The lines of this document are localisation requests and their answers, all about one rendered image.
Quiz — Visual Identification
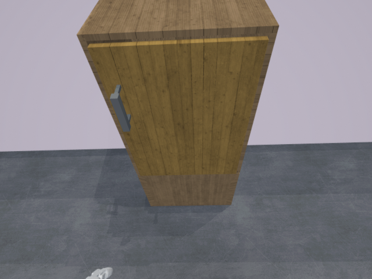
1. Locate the handle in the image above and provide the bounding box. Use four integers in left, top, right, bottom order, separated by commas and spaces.
110, 85, 131, 132

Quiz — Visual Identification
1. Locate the cupboard door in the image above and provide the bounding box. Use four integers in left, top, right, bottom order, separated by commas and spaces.
87, 36, 269, 176

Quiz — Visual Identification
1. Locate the robot left hand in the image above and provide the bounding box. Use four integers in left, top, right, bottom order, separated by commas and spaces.
86, 267, 113, 279

